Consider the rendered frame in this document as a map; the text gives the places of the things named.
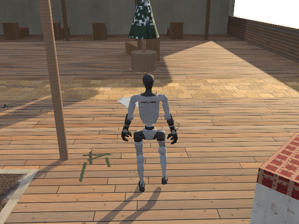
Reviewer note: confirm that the robot left hand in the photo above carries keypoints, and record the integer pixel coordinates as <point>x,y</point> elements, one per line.
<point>125,134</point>

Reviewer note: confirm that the robot left forearm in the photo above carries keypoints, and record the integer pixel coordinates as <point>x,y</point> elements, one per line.
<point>126,124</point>

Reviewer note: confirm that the robot right hand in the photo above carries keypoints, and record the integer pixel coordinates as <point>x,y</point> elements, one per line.
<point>174,137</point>

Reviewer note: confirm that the left robot upper arm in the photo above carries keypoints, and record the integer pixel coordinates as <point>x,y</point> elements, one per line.
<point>131,106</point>

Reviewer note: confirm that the robot head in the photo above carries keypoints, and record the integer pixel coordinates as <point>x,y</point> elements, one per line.
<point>148,81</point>

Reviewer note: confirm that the right robot upper arm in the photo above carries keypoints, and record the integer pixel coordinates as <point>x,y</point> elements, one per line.
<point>163,98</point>

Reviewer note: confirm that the humanoid robot torso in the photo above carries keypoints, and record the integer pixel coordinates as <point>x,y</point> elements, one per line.
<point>149,113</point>

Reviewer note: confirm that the robot right forearm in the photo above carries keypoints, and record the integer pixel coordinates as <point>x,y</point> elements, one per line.
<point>171,125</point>

